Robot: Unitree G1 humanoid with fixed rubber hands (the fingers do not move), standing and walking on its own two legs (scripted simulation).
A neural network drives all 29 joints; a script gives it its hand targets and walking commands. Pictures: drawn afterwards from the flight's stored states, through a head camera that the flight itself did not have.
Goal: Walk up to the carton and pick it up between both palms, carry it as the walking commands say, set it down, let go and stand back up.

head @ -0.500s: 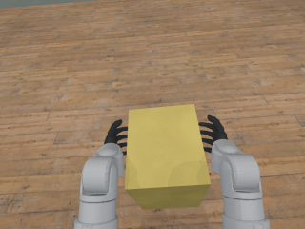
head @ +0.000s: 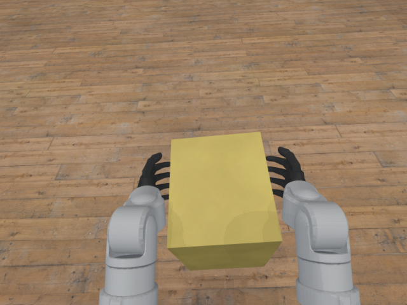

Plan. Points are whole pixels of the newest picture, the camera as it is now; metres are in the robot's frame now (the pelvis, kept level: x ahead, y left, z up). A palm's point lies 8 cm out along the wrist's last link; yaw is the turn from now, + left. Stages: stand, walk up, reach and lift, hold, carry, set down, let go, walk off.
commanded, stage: carry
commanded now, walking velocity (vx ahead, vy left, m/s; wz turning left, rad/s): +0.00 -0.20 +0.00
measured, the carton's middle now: (221, 208) +0.30 -0.01 +0.01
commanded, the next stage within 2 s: none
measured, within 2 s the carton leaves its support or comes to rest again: neither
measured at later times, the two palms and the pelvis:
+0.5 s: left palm (210, 207) +0.25 +0.02 +0.11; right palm (364, 193) +0.26 -0.24 +0.12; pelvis -0.03 -0.12 +0.01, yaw +0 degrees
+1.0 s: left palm (289, 231) +0.21 -0.10 +0.10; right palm out of the picture +0.22 -0.35 +0.11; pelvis -0.07 -0.24 +0.01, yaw +0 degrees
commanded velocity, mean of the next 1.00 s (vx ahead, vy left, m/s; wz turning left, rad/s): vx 0.00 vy -0.20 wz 0.00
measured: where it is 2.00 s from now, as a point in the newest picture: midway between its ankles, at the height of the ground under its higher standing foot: outside the picture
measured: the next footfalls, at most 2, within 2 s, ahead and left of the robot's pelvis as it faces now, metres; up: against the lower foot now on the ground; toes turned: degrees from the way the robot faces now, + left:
left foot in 0.22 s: +0.02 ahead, +0.05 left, +0.00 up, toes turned +10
right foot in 0.52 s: +0.02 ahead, -0.27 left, +0.00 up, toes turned -5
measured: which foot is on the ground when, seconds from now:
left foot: up 0.00-0.20, down 0.22-0.54, up 0.56-0.80, down 0.82-1.00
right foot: down 0.00-0.24, up 0.26-0.50, down 0.52-0.84, up 0.86-1.00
